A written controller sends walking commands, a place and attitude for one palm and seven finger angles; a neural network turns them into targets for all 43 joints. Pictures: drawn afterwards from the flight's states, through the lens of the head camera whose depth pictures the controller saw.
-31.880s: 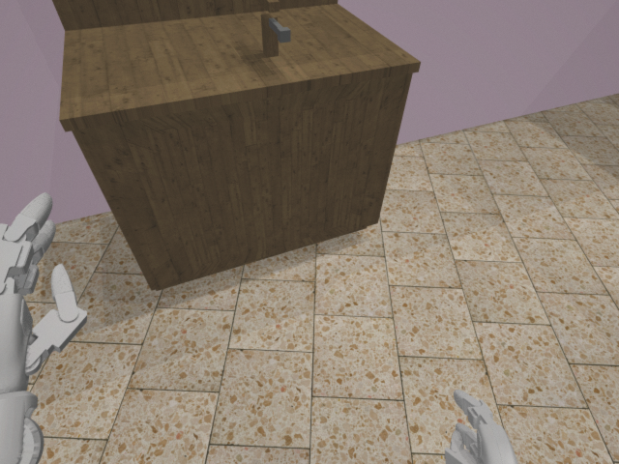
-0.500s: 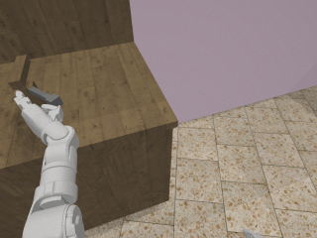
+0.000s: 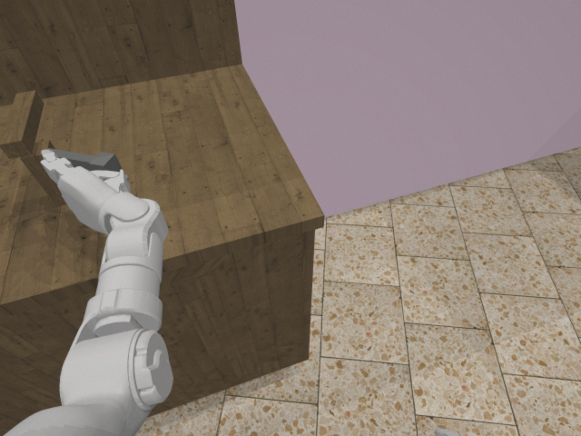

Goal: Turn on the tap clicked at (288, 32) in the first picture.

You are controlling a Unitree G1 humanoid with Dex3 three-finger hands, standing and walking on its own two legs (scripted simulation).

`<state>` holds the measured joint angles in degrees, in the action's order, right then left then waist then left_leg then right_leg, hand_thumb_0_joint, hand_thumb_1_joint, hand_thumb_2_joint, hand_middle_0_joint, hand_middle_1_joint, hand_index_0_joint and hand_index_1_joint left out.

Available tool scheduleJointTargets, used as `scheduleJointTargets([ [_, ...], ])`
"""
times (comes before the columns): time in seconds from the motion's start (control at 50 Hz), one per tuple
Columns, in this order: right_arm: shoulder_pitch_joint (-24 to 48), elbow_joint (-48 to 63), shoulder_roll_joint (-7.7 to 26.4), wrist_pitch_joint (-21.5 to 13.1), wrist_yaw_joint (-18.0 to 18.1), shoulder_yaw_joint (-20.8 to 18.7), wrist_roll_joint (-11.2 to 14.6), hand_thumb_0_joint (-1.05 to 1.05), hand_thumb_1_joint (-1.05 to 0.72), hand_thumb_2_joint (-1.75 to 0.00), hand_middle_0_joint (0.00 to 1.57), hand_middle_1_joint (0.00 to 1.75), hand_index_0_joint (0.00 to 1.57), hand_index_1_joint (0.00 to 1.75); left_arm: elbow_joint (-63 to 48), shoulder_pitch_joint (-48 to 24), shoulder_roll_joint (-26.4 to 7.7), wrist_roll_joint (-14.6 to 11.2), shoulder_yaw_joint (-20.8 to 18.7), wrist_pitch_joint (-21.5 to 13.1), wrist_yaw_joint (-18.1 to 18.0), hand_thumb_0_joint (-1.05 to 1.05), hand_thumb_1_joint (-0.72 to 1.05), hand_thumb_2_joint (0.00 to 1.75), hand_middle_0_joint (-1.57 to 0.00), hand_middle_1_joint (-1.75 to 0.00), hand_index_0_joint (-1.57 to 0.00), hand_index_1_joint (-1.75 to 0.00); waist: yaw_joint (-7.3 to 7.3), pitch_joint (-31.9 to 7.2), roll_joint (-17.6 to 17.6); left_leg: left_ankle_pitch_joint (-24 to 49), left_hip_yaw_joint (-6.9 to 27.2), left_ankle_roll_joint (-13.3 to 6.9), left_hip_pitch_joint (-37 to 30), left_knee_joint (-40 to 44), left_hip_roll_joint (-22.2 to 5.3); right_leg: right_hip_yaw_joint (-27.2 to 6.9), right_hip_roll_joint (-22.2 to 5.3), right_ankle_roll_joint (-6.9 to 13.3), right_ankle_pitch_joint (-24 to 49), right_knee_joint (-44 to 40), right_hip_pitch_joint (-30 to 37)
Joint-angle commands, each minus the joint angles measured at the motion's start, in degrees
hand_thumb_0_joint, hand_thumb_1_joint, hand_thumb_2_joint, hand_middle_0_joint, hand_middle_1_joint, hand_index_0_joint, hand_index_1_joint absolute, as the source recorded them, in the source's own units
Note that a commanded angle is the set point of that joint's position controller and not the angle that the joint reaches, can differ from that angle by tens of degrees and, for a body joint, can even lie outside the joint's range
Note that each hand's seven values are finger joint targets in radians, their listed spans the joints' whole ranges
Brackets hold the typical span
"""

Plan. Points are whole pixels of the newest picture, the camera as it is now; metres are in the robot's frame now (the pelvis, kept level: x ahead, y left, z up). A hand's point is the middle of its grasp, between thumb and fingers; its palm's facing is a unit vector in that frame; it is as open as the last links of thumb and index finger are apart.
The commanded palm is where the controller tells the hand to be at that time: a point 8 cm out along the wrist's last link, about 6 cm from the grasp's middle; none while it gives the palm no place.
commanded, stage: push the lever round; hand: left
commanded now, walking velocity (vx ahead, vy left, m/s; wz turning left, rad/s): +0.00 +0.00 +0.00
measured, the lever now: (106, 166) +0.47 +0.28 +0.14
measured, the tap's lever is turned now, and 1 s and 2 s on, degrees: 56 72 72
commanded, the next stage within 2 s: lift the hand up off the lever in 0.62 s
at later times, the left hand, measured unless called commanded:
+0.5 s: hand (130, 170) +0.46 +0.24 +0.14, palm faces +0.83 -0.55 -0.10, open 7.6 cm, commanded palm +0.41 +0.25 +0.14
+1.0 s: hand (126, 160) +0.47 +0.24 +0.15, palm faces +0.83 -0.55 -0.07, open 7.8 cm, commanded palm +0.41 +0.26 +0.15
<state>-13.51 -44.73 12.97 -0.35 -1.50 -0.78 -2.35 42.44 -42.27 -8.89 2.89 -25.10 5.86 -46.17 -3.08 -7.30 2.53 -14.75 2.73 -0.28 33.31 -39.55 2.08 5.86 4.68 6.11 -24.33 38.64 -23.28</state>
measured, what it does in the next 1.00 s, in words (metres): stands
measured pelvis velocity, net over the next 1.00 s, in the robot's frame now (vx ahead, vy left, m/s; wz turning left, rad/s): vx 0.01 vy -0.01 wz -0.02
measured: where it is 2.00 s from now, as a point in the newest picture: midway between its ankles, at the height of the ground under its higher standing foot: outside the picture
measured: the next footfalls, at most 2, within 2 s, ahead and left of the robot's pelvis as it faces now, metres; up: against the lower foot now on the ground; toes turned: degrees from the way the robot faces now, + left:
none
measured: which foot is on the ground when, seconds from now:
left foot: down 0.00-1.00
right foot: down 0.00-1.00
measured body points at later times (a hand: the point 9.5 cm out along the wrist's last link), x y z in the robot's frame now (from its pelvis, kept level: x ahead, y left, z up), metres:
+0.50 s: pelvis +0.01 -0.01 +0.00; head +0.03 -0.02 +0.45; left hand +0.41 +0.26 +0.15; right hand +0.07 -0.27 -0.13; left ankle +0.05 +0.12 -0.71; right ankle -0.05 -0.04 -0.71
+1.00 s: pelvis +0.01 -0.01 +0.00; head +0.03 -0.03 +0.45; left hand +0.42 +0.27 +0.16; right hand +0.05 -0.27 -0.14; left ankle +0.05 +0.12 -0.71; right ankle -0.05 -0.04 -0.71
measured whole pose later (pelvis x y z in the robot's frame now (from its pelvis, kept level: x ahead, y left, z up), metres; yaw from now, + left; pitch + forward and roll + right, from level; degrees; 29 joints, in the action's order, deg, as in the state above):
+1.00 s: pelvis +0.01 -0.01 +0.00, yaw -1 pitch +10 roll +1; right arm -18.4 -44.0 14.1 1.9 -2.3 -1.6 -2.8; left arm 46.8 -44.9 -13.8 4.8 -30.5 4.4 -44.1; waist -5.7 -8.1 2.3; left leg -15.5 2.2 0.3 33.1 -39.0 1.2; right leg 5.1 5.5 6.6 -24.5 37.7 -23.2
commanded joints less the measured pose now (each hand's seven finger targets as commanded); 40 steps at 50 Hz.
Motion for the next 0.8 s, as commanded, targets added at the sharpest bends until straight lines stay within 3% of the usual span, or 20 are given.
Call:
scheduleJointTargets([
  [0.0,-0.2,6.1,8.2,-1.1,0.3,-2.9,-0.4,0.00,-0.90,-0.90,0.20,0.30,0.20,0.30,-9.9,-26.9,-14.7,2.9,-0.2,-2.3,-0.1,0.00,0.90,0.90,-0.15,-0.15,-0.15,-0.15,-0.91,-17.0,-2.7,13.0,0.9,-2.1,-14.2,0.3,-1.1,-5.2,-5.1,-6.3,27.8,-6.3,1.5],
  [0.02,-0.1,6.4,8.0,-1.2,0.2,-2.8,-0.3,0.00,-0.90,-0.90,0.20,0.30,0.20,0.30,-9.8,-27.8,-12.4,2.9,2.0,-2.2,0.1,0.00,0.90,0.90,-0.15,-0.15,-0.15,-0.15,-1.57,-16.1,-2.3,12.8,0.7,-2.2,-14.3,0.3,-1.1,-5.3,-5.1,-6.5,27.6,-6.4,0.5],
  [0.04,-0.5,6.2,8.1,-1.1,0.1,-2.8,-0.4,0.00,-0.90,-0.90,0.20,0.30,0.20,0.30,-9.1,-28.5,-13.8,3.3,0.9,-2.3,-0.1,0.00,0.90,0.90,-0.15,-0.15,-0.15,-0.15,-1.71,-16.0,-2.4,12.6,0.7,-2.3,-14.6,0.1,-1.3,-5.3,-5.1,-6.4,26.9,-6.5,0.0],
  [0.06,-0.8,6.3,8.0,-1.1,0.0,-2.7,-0.5,0.00,-0.90,-0.90,0.20,0.30,0.20,0.30,-9.1,-29.0,-12.7,3.5,1.9,-2.4,-0.1,0.00,0.90,0.90,-0.15,-0.15,-0.15,-0.15,-1.78,-15.5,-2.3,12.5,0.6,-2.3,-14.3,0.2,-1.2,-5.3,-5.1,-6.5,27.5,-6.5,-0.1],
  [0.12,-1.7,6.4,8.1,-0.7,-0.2,-3.1,-0.5,0.00,-0.90,-0.90,0.20,0.30,0.20,0.30,-9.7,-27.5,-14.7,3.7,0.0,-2.8,-0.2,0.00,0.90,0.90,-0.15,-0.15,-0.15,-0.15,-1.10,-18.0,-0.9,13.9,0.8,-2.2,-15.3,-0.1,-1.3,-5.3,-4.9,-6.2,28.3,-6.1,0.9],
  [0.14,-1.7,6.7,8.0,-0.8,-0.3,-3.0,-0.5,0.00,-0.90,-0.90,0.20,0.30,0.20,0.30,-10.4,-27.6,-13.2,3.4,1.1,-3.0,0.0,0.00,0.90,0.90,-0.15,-0.15,-0.15,-0.15,-1.30,-17.6,-1.6,14.1,0.7,-2.2,-15.2,-0.1,-1.3,-5.3,-5.0,-6.4,29.3,-6.1,1.0],
  [0.2,-1.9,6.3,8.3,-0.7,-0.3,-3.2,-0.5,0.00,-0.90,-0.90,0.20,0.30,0.20,0.30,-9.7,-28.1,-13.4,3.4,1.1,-3.1,0.2,0.00,0.90,0.90,-0.15,-0.15,-0.15,-0.15,-1.65,-16.4,-1.4,13.1,0.7,-2.3,-14.4,0.0,-1.3,-5.3,-4.9,-6.5,28.4,-6.3,0.7],
  [0.26,-2.3,6.5,8.2,-0.8,-0.4,-3.3,-0.6,0.00,-0.90,-0.90,0.20,0.30,0.20,0.30,-11.2,-27.9,-13.0,3.1,1.3,-3.7,0.3,0.00,0.90,0.90,-0.15,-0.15,-0.15,-0.15,-1.73,-17.9,-2.4,13.6,0.4,-2.5,-14.6,-0.3,-1.1,-5.8,-5.2,-7.0,31.6,-6.3,2.0],
  [0.3,-2.4,6.4,8.5,-0.6,-0.2,-3.4,-0.5,0.00,-0.90,-0.90,0.20,0.30,0.20,0.30,-11.2,-26.6,-14.9,3.0,-0.3,-3.7,0.4,0.00,0.90,0.90,-0.15,-0.15,-0.15,-0.15,-1.27,-18.3,-2.4,14.0,0.4,-2.5,-14.3,-0.1,-1.0,-5.7,-5.4,-7.1,32.7,-6.2,3.2],
  [0.32,-2.3,6.5,8.3,-0.6,-0.3,-3.2,-0.4,0.00,-0.90,-0.90,0.20,0.30,0.20,0.30,-11.0,-27.3,-13.7,2.9,1.0,-3.6,0.7,0.00,0.90,0.90,-0.15,-0.15,-0.15,-0.15,-1.77,-17.1,-2.5,13.5,0.3,-2.5,-14.0,0.0,-1.0,-5.9,-5.4,-7.2,32.5,-6.3,2.5],
  [0.36,-2.6,6.3,8.5,-0.4,0.0,-3.1,-0.4,0.00,-0.90,-0.90,0.20,0.30,0.20,0.30,-9.9,-28.4,-15.7,3.1,-0.1,-3.4,0.8,0.00,0.90,0.90,-0.15,-0.15,-0.15,-0.15,-2.07,-16.4,-3.3,12.1,0.1,-2.6,-12.4,0.0,-0.9,-6.3,-5.9,-7.6,33.2,-6.6,3.1],
  [0.42,-2.6,6.0,8.4,-0.4,0.1,-3.1,-0.4,0.00,-0.90,-0.90,0.20,0.30,0.20,0.30,-9.2,-30.6,-15.7,3.6,0.5,-3.5,1.0,0.00,0.90,0.90,-0.15,-0.15,-0.15,-0.15,-2.54,-15.6,-1.0,11.3,0.1,-2.7,-13.1,0.2,-0.9,-6.3,-5.7,-7.3,30.7,-7.0,1.7],
  [0.5,-3.3,5.5,8.5,-0.4,-0.1,-3.2,-0.7,0.00,-0.90,-0.90,0.20,0.30,0.20,0.30,-7.4,-31.7,-15.7,3.9,0.4,-3.7,0.7,0.00,0.90,0.90,-0.15,-0.15,-0.15,-0.15,-2.82,-16.0,-0.5,11.5,0.4,-2.7,-13.6,-0.2,-0.9,-5.9,-5.4,-7.1,29.7,-6.8,0.4],
  [0.54,-3.7,5.7,8.6,-0.3,0.0,-3.1,-0.7,0.00,-0.90,-0.90,0.20,0.30,0.20,0.30,-5.9,-31.0,-17.5,4.0,-0.9,-4.0,0.8,0.00,0.90,0.90,-0.15,-0.15,-0.15,-0.15,-2.66,-16.8,-2.2,11.0,0.3,-2.7,-12.1,-0.3,-0.8,-6.5,-5.9,-7.6,31.8,-6.6,1.9],
  [0.58,-4.0,5.7,8.6,-0.3,0.0,-3.0,-0.8,0.00,-0.90,-0.90,0.20,0.30,0.20,0.30,-5.4,-32.5,-17.1,3.9,-0.5,-4.3,0.8,0.00,0.90,0.90,-0.15,-0.15,-0.15,-0.15,-3.02,-17.0,-3.6,10.6,0.3,-2.8,-11.3,-0.4,-0.7,-6.6,-6.0,-8.0,32.6,-6.5,1.9],
  [0.6,-4.2,5.5,8.8,-0.3,0.1,-3.2,-0.9,0.00,-0.90,-0.90,0.20,0.30,0.20,0.30,-5.5,-33.2,-18.7,4.0,-1.7,-4.8,0.9,0.00,0.90,0.90,-0.15,-0.15,-0.15,-0.15,-2.85,-17.5,-2.6,10.7,0.4,-2.8,-11.5,-0.5,-0.7,-6.6,-6.0,-7.8,32.4,-6.3,2.0],
  [0.7,-5.3,5.5,8.9,0.3,-0.1,-3.1,-1.0,0.00,-0.90,-0.90,0.20,0.30,0.20,0.30,-4.1,-33.6,-20.2,4.8,-2.5,-5.4,1.0,0.00,0.90,0.90,-0.15,-0.15,-0.15,-0.15,-2.90,-18.5,-1.0,11.9,0.3,-2.8,-11.5,-0.8,-0.7,-6.5,-6.0,-7.7,33.5,-5.8,2.4],
  [0.72,-5.0,5.8,8.6,0.2,-0.2,-3.0,-0.9,0.00,-0.90,-0.90,0.20,0.30,0.20,0.30,-4.6,-34.0,-18.6,4.6,-1.2,-5.6,1.1,0.00,0.90,0.90,-0.15,-0.15,-0.15,-0.15,-2.98,-18.0,-0.6,12.0,0.3,-2.8,-12.2,-0.6,-0.7,-6.4,-5.7,-7.6,32.9,-5.8,1.6],
  [0.78,-5.3,6.3,8.9,0.3,-0.3,-3.2,-0.9,0.00,-0.90,-0.90,0.20,0.30,0.20,0.30,-5.7,-32.2,-20.8,4.5,-3.3,-5.7,1.1,0.00,0.90,0.90,-0.15,-0.15,-0.15,-0.15,-2.47,-20.0,-2.0,12.6,0.0,-2.8,-11.8,-0.9,-0.7,-6.7,-5.9,-8.1,35.7,-5.8,4.1],
])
